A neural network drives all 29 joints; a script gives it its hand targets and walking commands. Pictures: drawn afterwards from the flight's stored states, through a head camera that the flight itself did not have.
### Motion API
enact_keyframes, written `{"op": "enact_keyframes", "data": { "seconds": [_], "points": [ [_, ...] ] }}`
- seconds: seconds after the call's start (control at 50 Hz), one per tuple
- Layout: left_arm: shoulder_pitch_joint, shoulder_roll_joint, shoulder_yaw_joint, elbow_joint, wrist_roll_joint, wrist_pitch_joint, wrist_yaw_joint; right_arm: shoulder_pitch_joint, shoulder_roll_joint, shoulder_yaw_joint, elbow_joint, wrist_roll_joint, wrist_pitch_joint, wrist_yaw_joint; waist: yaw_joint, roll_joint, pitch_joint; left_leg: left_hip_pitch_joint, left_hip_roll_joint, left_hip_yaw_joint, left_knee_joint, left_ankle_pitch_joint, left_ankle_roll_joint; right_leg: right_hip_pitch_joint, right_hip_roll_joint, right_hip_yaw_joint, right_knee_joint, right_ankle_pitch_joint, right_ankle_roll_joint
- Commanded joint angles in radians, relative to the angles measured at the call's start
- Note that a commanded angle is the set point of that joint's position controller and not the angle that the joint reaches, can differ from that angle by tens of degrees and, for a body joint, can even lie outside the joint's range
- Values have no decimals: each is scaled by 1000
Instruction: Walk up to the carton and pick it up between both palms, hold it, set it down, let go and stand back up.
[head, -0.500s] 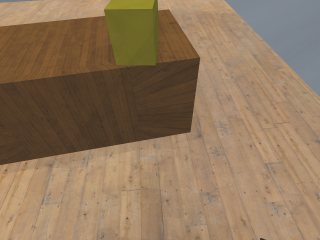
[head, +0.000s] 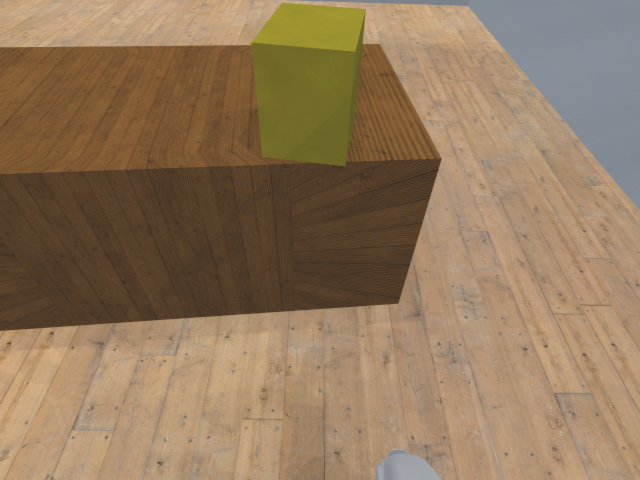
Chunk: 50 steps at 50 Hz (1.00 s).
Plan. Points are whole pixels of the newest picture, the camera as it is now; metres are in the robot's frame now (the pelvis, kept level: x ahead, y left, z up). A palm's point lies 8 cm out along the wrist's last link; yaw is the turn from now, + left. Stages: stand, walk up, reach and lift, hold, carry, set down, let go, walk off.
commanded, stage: walk up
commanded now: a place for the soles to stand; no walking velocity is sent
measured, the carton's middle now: (313, 83) +1.01 -0.01 +0.03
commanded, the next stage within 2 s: none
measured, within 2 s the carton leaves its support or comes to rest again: neither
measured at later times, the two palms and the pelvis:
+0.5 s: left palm out of the picture +0.17 +0.19 -0.11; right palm (528, 365) +0.31 -0.32 -0.10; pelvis +0.20 -0.07 +0.00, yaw +4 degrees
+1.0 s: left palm (192, 315) +0.43 +0.22 -0.11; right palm (497, 311) +0.40 -0.31 -0.10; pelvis +0.37 -0.04 +0.00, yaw +4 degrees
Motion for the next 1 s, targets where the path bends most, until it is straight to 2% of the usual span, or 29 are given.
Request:
{"op": "enact_keyframes", "data": {
  "seconds": [0.0,0.06,0.08,0.1,0.12,0.14,0.16,0.18,0.22,0.24,0.28,0.38,0.46,0.52,0.56,0.6,0.62,0.64,0.66,0.68,0.7,0.72,0.76,0.8,0.84,0.88,0.9,0.94,0.98],
  "points": [
    [-116,33,6,-146,-2,-49,7,-9,-188,-65,-79,7,-30,0,-18,205,130,-101,183,-118,-133,249,157,72,9,-54,-253,59,-26],
    [-36,48,28,-139,11,-60,25,-9,-221,-72,-94,3,-17,-2,9,173,88,-160,219,-148,-58,166,149,273,31,-76,-321,49,-56],
    [53,69,43,-116,15,-65,33,-26,-220,-65,-102,1,-12,-1,60,133,67,-227,205,-139,40,150,134,409,40,-64,-335,41,-67],
    [182,113,60,-77,18,-73,44,-2,-177,-46,-105,-4,-8,0,113,9,14,-293,144,-91,260,168,103,568,46,-34,-339,-3,-85],
    [294,180,72,-60,29,-81,56,83,-103,-24,-112,-6,-3,6,143,-180,-109,-358,48,-11,569,33,55,688,-94,158,-411,-188,-131],
    [308,237,74,-77,29,-79,65,138,-73,-15,-136,10,8,8,127,-256,-139,-492,-56,-5,762,-249,2,733,-300,559,-564,-305,-206],
    [223,275,92,-94,6,-61,74,124,-130,-30,-143,8,30,1,110,-219,-101,-553,-24,-32,850,-267,-2,659,-378,759,-721,-564,-298],
    [170,241,79,-104,-15,-53,77,51,-171,-48,-155,-6,43,0,107,-140,-19,-560,21,-56,909,-204,-4,540,-370,745,-778,-669,-301],
    [125,179,51,-103,-21,-55,79,-84,-158,-54,-174,-3,45,9,110,-40,165,-556,59,-68,876,-87,-6,346,-291,431,-729,-378,-234],
    [103,156,39,-98,-13,-62,77,-77,-131,-50,-171,1,42,15,88,-32,186,-512,71,-79,808,-51,-7,286,-252,314,-711,-239,-208],
    [77,124,26,-71,-5,-76,71,-43,-98,-43,-155,8,37,27,46,-32,162,-455,68,-66,742,-7,-13,261,-190,197,-696,-110,-197],
    [91,127,24,-39,-6,-97,71,-108,-93,-42,-172,7,38,43,47,-20,109,-498,94,-3,564,101,-36,332,-196,112,-714,-96,-260],
    [158,132,16,-10,-8,-97,63,-250,-72,-36,-222,6,28,47,101,-45,108,-477,99,31,317,160,-31,403,-163,64,-669,37,-237],
    [172,166,23,-8,-2,-83,63,-282,-66,-42,-233,6,19,45,111,-52,73,-393,72,68,214,160,-9,431,-173,49,-616,85,-236],
    [173,175,24,-10,-1,-72,63,-247,-78,-53,-228,4,10,34,92,-31,57,-299,58,74,153,146,10,420,-187,55,-559,89,-232],
    [169,151,8,-18,-4,-64,60,-91,-120,-73,-185,-5,-6,15,13,67,3,-62,17,73,79,173,37,331,-134,-5,-349,113,-186],
    [208,98,-15,-20,-5,-62,57,17,-166,-87,-156,-14,-12,4,-31,179,-79,92,62,-4,63,143,68,265,-63,-80,-109,88,-147],
    [263,31,-46,-38,-1,-59,49,85,-232,-94,-153,-40,-15,-7,-47,342,-175,254,315,-368,27,12,143,93,25,-125,166,-200,-89],
    [271,86,-18,-68,-15,-39,48,74,-293,-113,-170,-19,0,-24,-56,321,-105,241,454,-673,-135,-69,249,-54,112,-87,264,-396,-46],
    [214,134,2,-58,3,-14,52,56,-276,-113,-153,9,14,-33,-68,243,-74,172,477,-700,-157,-182,309,-80,49,-32,352,-395,-49],
    [130,159,13,-80,15,-8,53,27,-233,-87,-161,30,12,-32,-64,179,6,77,438,-630,-190,-139,282,-93,36,11,406,-326,-46],
    [112,138,11,-92,3,-11,48,0,-214,-71,-166,28,12,-34,-50,127,76,-8,395,-475,-184,8,221,-75,31,36,394,-272,-43],
    [145,76,0,-82,-16,-18,35,-77,-201,-59,-176,9,3,-31,13,119,123,-128,312,-263,-168,238,124,0,13,55,281,-173,-36],
    [177,50,0,-71,-21,-21,25,-145,-185,-52,-160,12,-3,-18,44,164,112,-213,228,-158,-190,144,139,64,25,28,250,-108,-30],
    [178,44,0,-60,-19,-21,17,-169,-183,-47,-150,15,-9,-16,52,202,106,-241,208,-103,-216,76,171,79,33,4,197,-44,-15],
    [143,37,-3,-79,-23,-22,22,-196,-169,-35,-147,25,-8,-16,59,236,121,-285,197,-28,-191,227,189,108,36,-18,76,-11,0],
    [108,27,-9,-92,-25,-24,29,-199,-157,-26,-149,29,-7,-15,54,241,130,-311,189,9,-152,383,188,145,34,-25,-12,6,4],
    [38,16,-20,-115,-25,-36,42,-154,-166,-21,-146,31,-3,-10,17,247,95,-247,177,35,-47,659,182,195,50,-42,-149,41,8],
    [32,26,-16,-112,-15,-39,53,-125,-202,-31,-141,27,14,-8,5,212,11,-166,194,10,60,660,163,264,71,-46,-256,82,-6]
  ]
}}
